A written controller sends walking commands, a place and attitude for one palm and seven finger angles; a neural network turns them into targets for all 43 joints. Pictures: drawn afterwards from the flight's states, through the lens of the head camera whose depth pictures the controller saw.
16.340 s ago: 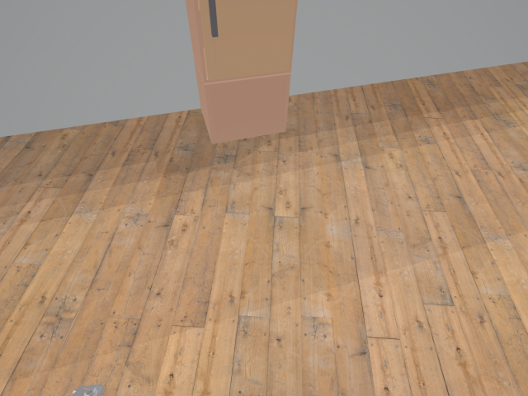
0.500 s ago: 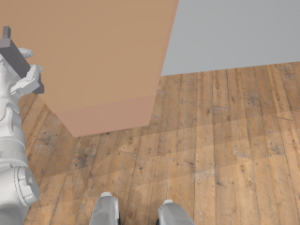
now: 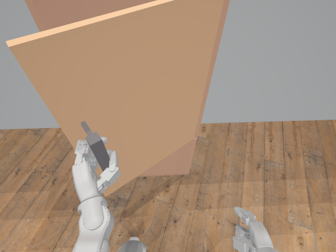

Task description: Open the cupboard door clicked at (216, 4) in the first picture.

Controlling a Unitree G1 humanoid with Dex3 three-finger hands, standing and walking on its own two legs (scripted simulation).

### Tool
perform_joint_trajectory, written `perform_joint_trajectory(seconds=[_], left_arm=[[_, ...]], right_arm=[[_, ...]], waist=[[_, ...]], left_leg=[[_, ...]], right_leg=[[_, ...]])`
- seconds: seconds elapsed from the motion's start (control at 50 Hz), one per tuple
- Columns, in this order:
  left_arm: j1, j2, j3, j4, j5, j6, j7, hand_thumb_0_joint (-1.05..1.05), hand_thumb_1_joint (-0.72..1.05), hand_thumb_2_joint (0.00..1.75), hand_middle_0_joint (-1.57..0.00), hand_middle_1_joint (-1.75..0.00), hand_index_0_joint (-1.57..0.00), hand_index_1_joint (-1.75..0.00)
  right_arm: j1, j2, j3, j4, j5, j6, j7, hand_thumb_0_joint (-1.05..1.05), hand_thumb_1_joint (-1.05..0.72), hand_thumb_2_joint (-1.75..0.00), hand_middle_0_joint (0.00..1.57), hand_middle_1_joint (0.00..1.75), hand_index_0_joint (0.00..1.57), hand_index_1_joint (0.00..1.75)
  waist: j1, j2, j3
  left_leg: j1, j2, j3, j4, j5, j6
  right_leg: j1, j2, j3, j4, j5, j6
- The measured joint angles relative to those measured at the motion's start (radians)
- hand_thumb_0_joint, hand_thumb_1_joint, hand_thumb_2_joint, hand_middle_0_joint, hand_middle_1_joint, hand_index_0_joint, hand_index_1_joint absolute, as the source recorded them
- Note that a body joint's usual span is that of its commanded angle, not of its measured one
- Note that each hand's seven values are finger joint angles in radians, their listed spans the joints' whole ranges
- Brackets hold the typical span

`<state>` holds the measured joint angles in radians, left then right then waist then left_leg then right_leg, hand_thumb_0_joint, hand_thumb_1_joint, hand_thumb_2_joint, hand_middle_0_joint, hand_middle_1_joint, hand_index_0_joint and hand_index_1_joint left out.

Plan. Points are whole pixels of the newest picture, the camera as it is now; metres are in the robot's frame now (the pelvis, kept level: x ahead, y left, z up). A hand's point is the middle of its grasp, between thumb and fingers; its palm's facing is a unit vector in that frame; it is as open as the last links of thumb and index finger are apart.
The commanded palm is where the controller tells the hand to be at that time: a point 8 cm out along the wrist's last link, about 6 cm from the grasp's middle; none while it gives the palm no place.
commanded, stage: pull the door open along its arc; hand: left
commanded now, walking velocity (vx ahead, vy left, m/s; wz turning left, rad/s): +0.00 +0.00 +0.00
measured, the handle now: (98, 152) +0.34 +0.19 +0.04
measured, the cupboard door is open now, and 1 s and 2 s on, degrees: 34 41 42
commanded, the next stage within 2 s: open thumb and fingers to let go in 0.10 s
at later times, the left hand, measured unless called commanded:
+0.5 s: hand (128, 178) +0.27 +0.11 +0.05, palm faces +0.50 -0.86 -0.01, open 8.2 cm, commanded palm +0.23 +0.15 +0.04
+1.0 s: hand (129, 179) +0.27 +0.11 +0.04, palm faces +0.46 -0.89 +0.01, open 15.1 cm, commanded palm +0.23 +0.15 +0.04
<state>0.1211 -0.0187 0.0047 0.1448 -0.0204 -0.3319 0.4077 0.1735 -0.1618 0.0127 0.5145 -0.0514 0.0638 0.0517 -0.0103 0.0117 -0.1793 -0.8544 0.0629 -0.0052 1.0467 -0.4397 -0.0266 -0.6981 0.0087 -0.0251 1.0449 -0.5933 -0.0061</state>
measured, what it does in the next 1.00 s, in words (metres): stands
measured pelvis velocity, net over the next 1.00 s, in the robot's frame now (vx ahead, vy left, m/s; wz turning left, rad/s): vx -0.01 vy -0.02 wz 0.04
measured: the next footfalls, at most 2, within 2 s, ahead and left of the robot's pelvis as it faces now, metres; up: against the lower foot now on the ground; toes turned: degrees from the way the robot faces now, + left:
none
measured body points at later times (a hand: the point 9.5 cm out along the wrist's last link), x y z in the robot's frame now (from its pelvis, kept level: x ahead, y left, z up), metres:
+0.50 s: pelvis -0.01 -0.04 +0.00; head +0.03 -0.06 +0.44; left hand +0.24 +0.15 +0.05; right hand +0.15 -0.27 -0.12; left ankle +0.04 +0.13 -0.67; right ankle -0.05 -0.12 -0.67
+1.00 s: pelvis -0.01 -0.02 -0.01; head +0.03 -0.03 +0.44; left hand +0.24 +0.15 +0.05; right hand +0.17 -0.23 -0.11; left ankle +0.04 +0.14 -0.67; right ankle -0.05 -0.12 -0.67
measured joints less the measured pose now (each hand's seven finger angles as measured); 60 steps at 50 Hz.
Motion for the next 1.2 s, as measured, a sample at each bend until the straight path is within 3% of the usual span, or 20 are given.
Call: perform_joint_trajectory(seconds=[0.12,0.28,0.4,0.52,0.68,0.78,0.98,1.14,1.16,1.2], left_arm=[[0.107,-0.035,-0.079,-0.059,0.048,0.009,0.070,0.02,0.60,0.68,-0.33,-1.31,-0.35,-1.32],[0.051,-0.060,-0.085,-0.011,0.088,-0.014,0.143,0.01,0.65,0.76,-0.33,-1.32,-0.32,-1.32],[0.024,-0.028,-0.060,0.022,0.053,-0.027,0.103,0.01,0.56,0.74,-0.35,-1.32,-0.33,-1.31],[0.012,-0.020,-0.041,0.052,0.014,-0.053,0.071,0.01,0.30,0.64,-0.34,-1.29,-0.34,-1.28],[-0.013,-0.024,-0.040,0.085,0.017,-0.077,0.073,0.01,-0.17,0.44,-0.32,-1.24,-0.32,-1.23],[-0.012,-0.030,-0.054,0.080,0.025,-0.072,0.085,0.00,-0.37,0.36,-0.29,-1.15,-0.30,-1.14],[0.018,-0.051,-0.111,0.043,0.069,-0.048,0.115,0.00,-0.48,0.31,-0.24,-0.77,-0.24,-0.77],[0.011,-0.046,-0.149,0.031,0.094,-0.032,0.134,-0.01,-0.50,0.30,-0.32,-0.61,-0.33,-0.59],[0.015,-0.040,-0.149,0.028,0.102,-0.033,0.119,-0.01,-0.50,0.30,-0.32,-0.59,-0.33,-0.57],[0.029,0.001,-0.135,0.018,0.097,-0.051,0.008,-0.01,-0.50,0.30,-0.30,-0.55,-0.28,-0.52]], right_arm=[[0.004,0.015,0.010,-0.009,-0.015,0.001,-0.015,0.01,-0.91,-0.89,0.20,0.30,0.20,0.30],[0.029,-0.024,-0.016,0.046,-0.035,-0.034,-0.033,0.01,-0.91,-0.89,0.20,0.30,0.20,0.30],[0.049,-0.043,-0.032,0.081,-0.029,-0.033,-0.048,0.01,-0.91,-0.89,0.20,0.30,0.20,0.30],[0.058,-0.051,-0.038,0.092,-0.026,-0.040,-0.052,0.02,-0.91,-0.89,0.20,0.30,0.20,0.30],[0.043,-0.048,-0.039,0.090,-0.026,-0.043,-0.047,0.02,-0.91,-0.89,0.20,0.30,0.20,0.30],[0.035,-0.039,-0.036,0.080,-0.025,-0.042,-0.043,0.02,-0.91,-0.89,0.20,0.30,0.20,0.30],[0.024,-0.024,-0.025,0.057,-0.027,-0.039,-0.038,0.01,-0.91,-0.89,0.20,0.30,0.20,0.30],[0.011,-0.014,-0.015,0.057,-0.027,-0.039,-0.043,0.01,-0.91,-0.89,0.20,0.30,0.20,0.30],[0.009,-0.015,-0.010,0.058,-0.024,-0.040,-0.042,0.01,-0.91,-0.89,0.20,0.30,0.20,0.30],[0.015,-0.016,-0.006,0.048,-0.016,-0.039,-0.041,0.01,-0.91,-0.89,0.20,0.30,0.20,0.30]], waist=[[-0.006,0.001,-0.001],[0.006,0.010,-0.002],[0.010,0.015,0.006],[0.007,0.019,0.009],[0.008,0.017,0.008],[0.011,0.015,0.006],[0.014,0.015,0.005],[0.016,0.016,0.012],[0.014,0.014,0.012],[0.014,0.012,0.010]], left_leg=[[0.037,0.001,-0.020,-0.020,0.008,-0.022],[-0.007,-0.011,-0.053,0.002,0.016,-0.037],[-0.007,-0.016,-0.056,-0.011,0.028,-0.032],[-0.005,-0.015,-0.051,-0.024,0.038,-0.025],[-0.018,-0.015,-0.047,-0.015,0.037,-0.028],[-0.018,-0.015,-0.043,-0.011,0.035,-0.033],[-0.018,-0.018,-0.039,0.004,0.025,-0.026],[-0.028,-0.022,-0.042,0.023,0.021,-0.014],[-0.032,-0.023,-0.041,0.025,0.022,-0.011],[-0.042,-0.026,-0.041,0.030,0.023,-0.007]], right_leg=[[0.036,0.004,-0.020,-0.005,-0.007,-0.021],[-0.004,-0.002,-0.054,0.044,-0.029,-0.044],[-0.012,-0.005,-0.057,0.051,-0.028,-0.053],[-0.017,-0.004,-0.053,0.047,-0.021,-0.057],[-0.032,-0.006,-0.047,0.057,-0.020,-0.053],[-0.029,-0.007,-0.043,0.054,-0.018,-0.046],[-0.018,-0.010,-0.037,0.043,-0.013,-0.028],[-0.018,-0.013,-0.040,0.044,-0.009,-0.015],[-0.021,-0.015,-0.040,0.045,-0.008,-0.013],[-0.030,-0.017,-0.039,0.051,-0.008,-0.011]])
